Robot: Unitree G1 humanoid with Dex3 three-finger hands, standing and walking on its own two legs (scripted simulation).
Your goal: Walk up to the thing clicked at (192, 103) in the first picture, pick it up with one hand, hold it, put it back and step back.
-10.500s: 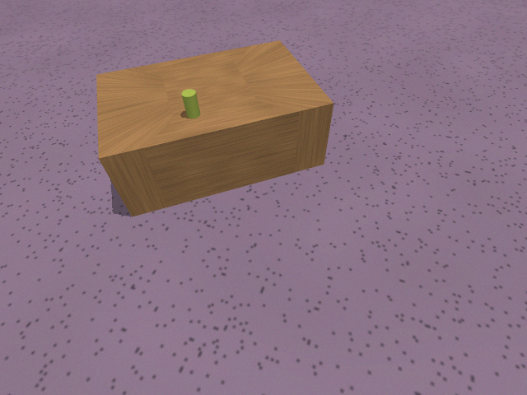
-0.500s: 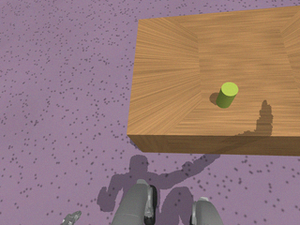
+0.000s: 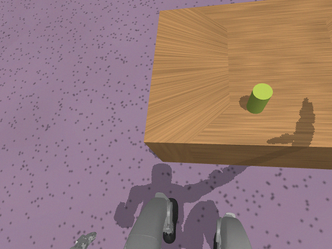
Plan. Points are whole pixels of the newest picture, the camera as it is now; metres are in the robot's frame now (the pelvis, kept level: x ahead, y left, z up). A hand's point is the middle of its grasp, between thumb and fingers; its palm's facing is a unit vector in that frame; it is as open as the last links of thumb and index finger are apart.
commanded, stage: go down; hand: right
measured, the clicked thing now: (258, 99) +0.58 -0.19 -0.24
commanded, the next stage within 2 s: approach in 0.04 s
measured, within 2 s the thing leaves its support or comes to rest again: neither
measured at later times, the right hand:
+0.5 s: hand out of the picture +0.48 -0.35 -0.02, palm faces +0.14 +0.99 +0.01, open 17.6 cm
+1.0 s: hand (288, 114) +0.53 -0.28 -0.25, palm faces +0.11 +0.99 -0.01, open 16.9 cm
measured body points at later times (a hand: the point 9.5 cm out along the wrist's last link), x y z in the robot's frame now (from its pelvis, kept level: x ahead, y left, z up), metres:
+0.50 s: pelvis -0.01 +0.00 -0.07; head +0.19 -0.05 +0.33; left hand +0.04 +0.28 -0.16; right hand +0.47 -0.40 -0.02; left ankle +0.08 +0.14 -0.65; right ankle -0.03 -0.11 -0.65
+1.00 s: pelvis -0.09 -0.01 -0.26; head +0.19 -0.06 +0.08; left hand -0.09 +0.25 -0.34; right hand +0.52 -0.33 -0.25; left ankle +0.08 +0.14 -0.65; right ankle -0.03 -0.11 -0.65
